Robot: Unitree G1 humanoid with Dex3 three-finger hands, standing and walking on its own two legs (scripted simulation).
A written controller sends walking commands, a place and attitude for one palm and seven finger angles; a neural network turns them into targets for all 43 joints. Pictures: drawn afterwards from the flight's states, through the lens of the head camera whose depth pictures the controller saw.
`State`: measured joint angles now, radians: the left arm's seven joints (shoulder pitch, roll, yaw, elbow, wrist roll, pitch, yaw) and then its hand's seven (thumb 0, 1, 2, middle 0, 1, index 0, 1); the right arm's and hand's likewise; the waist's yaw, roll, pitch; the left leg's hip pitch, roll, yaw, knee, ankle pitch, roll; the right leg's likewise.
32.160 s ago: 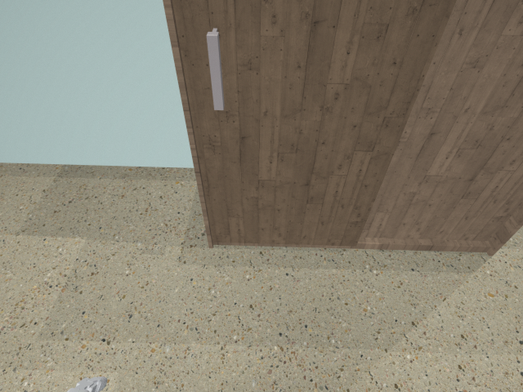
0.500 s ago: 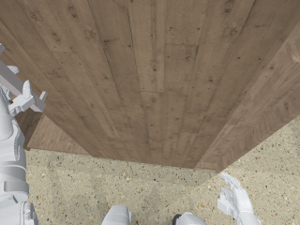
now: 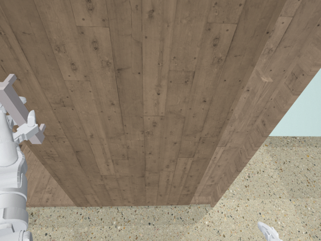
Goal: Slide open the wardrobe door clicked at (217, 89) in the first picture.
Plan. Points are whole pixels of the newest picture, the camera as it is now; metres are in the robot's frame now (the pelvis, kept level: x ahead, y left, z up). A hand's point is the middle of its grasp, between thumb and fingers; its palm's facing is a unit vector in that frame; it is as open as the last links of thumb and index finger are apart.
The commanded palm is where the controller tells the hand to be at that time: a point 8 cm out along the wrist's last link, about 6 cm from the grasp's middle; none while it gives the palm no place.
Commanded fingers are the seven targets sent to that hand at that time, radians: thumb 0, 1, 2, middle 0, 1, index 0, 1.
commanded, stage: stop walking and hold the door there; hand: left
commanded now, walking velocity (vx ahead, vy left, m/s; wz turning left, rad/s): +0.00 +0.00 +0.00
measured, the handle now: (25, 111) +0.39 +0.37 +0.10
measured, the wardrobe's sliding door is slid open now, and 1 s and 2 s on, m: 0.49 0.49 0.49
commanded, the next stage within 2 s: none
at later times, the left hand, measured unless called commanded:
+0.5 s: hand (30, 125) +0.34 +0.34 +0.10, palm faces +0.51 -0.82 -0.28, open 6.6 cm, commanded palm +0.30 +0.36 +0.09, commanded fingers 0.00 0.90 0.90 -0.45 -1.40 -0.45 -1.40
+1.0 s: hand (29, 127) +0.35 +0.34 +0.09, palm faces +0.37 -0.88 -0.30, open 6.0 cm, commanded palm +0.30 +0.36 +0.09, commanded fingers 0.00 0.90 0.90 -0.45 -1.40 -0.45 -1.40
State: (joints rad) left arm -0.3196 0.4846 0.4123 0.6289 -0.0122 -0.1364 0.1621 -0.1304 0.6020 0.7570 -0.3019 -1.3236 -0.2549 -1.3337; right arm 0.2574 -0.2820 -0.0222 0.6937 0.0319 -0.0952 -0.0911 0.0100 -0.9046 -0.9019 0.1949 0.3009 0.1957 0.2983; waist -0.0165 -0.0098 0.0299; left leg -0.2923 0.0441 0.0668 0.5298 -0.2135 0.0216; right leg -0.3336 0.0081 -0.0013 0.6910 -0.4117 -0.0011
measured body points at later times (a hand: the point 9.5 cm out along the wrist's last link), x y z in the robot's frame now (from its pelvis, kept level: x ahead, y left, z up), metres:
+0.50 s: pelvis -0.04 +0.01 +0.00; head -0.06 +0.01 +0.45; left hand +0.31 +0.38 +0.12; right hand +0.01 -0.29 -0.10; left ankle +0.04 +0.11 -0.74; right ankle -0.07 -0.12 -0.74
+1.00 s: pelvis -0.06 +0.08 +0.00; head -0.01 +0.06 +0.44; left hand +0.32 +0.39 +0.11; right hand +0.08 -0.19 -0.12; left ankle -0.01 +0.18 -0.74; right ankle -0.08 -0.09 -0.71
